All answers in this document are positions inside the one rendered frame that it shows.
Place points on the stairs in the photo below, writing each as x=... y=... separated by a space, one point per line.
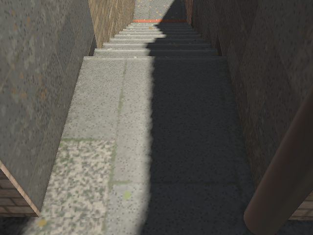
x=156 y=53

